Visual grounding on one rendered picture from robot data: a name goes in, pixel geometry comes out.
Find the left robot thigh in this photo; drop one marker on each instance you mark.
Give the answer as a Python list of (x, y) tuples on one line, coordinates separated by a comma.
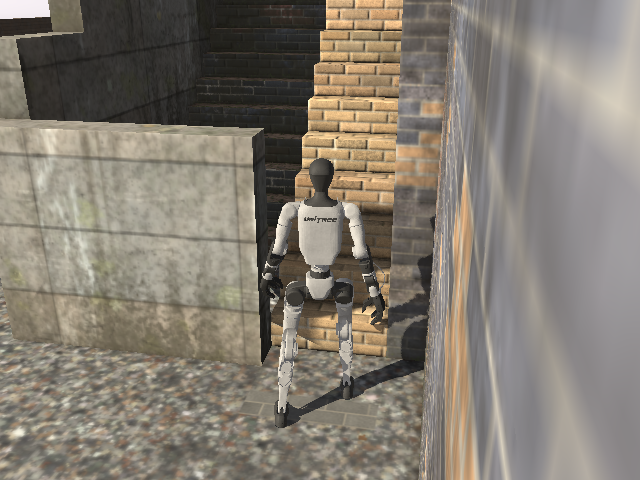
[(293, 304)]

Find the robot right upper arm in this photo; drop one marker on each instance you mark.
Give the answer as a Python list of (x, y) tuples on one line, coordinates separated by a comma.
[(352, 212)]

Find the left robot shin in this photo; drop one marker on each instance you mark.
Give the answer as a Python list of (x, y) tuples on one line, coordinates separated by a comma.
[(285, 374)]

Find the robot left upper arm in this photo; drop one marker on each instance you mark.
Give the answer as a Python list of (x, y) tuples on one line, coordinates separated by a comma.
[(288, 212)]

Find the right robot hand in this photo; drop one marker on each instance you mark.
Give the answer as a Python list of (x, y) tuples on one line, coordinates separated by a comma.
[(380, 307)]

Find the right robot forearm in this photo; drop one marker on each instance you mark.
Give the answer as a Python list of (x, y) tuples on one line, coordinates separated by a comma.
[(369, 275)]

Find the left robot hand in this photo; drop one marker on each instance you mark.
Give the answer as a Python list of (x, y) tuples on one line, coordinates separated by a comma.
[(270, 283)]

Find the left robot forearm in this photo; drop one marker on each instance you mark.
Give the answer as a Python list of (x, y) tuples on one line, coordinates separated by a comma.
[(271, 264)]

